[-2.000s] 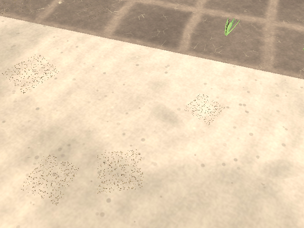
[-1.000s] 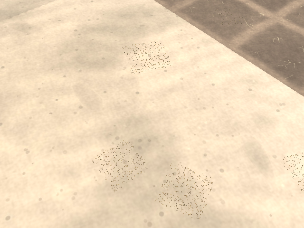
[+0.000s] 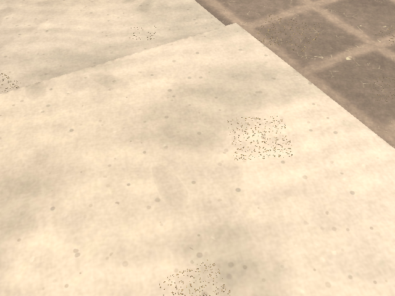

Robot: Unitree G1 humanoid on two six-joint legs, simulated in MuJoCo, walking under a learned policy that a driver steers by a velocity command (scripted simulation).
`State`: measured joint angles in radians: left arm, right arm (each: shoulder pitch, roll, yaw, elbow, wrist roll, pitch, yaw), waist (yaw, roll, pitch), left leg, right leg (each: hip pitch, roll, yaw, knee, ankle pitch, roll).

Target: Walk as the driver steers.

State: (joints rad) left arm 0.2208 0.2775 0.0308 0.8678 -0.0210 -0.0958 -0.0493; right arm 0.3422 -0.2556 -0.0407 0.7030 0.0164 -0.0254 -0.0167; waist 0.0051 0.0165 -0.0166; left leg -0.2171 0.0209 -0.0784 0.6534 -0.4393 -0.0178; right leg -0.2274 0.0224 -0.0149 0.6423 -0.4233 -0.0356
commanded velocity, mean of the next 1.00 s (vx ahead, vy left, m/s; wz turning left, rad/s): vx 0.29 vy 0.00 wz -0.29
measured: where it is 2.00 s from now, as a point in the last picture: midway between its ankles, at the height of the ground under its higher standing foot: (269, 269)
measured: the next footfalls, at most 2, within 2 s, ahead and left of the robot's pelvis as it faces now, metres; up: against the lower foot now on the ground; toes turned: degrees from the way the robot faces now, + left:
left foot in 0.36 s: +0.34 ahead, +0.15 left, +0.00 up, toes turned +0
right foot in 0.86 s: +0.44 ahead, -0.10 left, +0.00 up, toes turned -18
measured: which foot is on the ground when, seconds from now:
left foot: down 0.00-0.02, up 0.04-0.34, down 0.36-0.86, up 0.88-1.00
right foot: down 0.00-0.36, up 0.38-0.84, down 0.86-1.00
